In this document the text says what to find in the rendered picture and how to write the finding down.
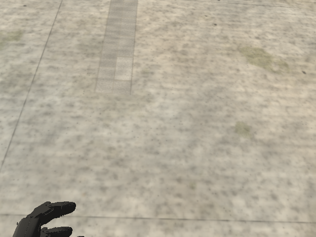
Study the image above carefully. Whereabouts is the robot left hand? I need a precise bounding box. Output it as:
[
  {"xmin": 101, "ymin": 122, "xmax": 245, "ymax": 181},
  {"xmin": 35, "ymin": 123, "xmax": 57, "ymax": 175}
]
[{"xmin": 13, "ymin": 201, "xmax": 84, "ymax": 237}]

